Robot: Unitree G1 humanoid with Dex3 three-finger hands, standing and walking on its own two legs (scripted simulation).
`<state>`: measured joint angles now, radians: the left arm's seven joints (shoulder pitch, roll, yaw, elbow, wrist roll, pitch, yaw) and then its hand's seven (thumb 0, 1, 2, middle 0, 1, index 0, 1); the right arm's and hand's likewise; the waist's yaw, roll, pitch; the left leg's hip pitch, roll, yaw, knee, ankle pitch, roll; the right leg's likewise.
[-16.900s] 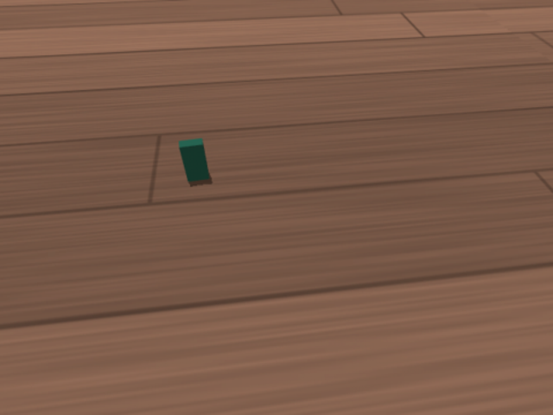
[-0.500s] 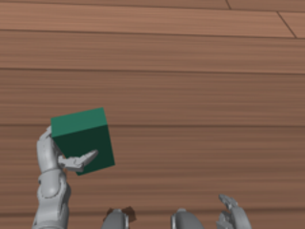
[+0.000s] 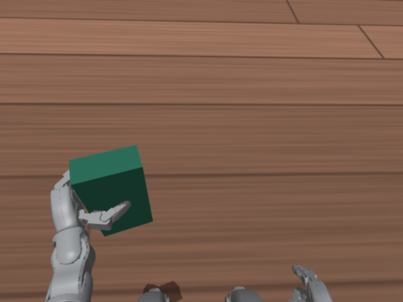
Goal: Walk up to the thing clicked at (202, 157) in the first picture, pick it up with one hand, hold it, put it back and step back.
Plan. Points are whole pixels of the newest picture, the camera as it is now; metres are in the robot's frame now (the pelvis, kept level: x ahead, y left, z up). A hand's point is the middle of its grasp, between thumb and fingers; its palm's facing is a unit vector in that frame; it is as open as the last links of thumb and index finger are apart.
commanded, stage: hold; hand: left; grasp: from the side
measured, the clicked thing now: (118, 196) +0.32 +0.16 +0.00
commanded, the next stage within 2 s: crouch in 0.36 s
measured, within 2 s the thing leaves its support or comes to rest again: neither
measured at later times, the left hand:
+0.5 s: hand (95, 195) +0.31 +0.19 +0.04, palm faces +0.33 -0.94 -0.04, open 9.4 cm
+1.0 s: hand (103, 218) +0.32 +0.22 -0.11, palm faces +0.41 -0.91 -0.03, open 9.4 cm
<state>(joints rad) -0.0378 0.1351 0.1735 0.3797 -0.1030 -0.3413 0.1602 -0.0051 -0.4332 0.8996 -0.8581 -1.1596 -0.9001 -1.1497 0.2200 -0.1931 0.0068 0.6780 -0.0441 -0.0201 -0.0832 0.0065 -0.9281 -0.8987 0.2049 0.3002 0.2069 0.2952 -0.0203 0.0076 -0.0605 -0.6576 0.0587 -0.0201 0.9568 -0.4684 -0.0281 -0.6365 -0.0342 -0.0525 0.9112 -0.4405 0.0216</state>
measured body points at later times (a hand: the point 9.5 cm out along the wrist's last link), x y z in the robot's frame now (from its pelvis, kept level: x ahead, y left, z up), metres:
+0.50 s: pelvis +0.00 +0.00 +0.01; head +0.04 +0.01 +0.46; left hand +0.28 +0.24 +0.05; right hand +0.13 -0.24 -0.10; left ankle +0.00 +0.13 -0.69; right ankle +0.01 -0.14 -0.69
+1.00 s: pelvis -0.03 +0.00 -0.08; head +0.09 +0.03 +0.35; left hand +0.29 +0.27 -0.11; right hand +0.09 -0.26 -0.20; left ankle +0.00 +0.13 -0.69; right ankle +0.01 -0.14 -0.69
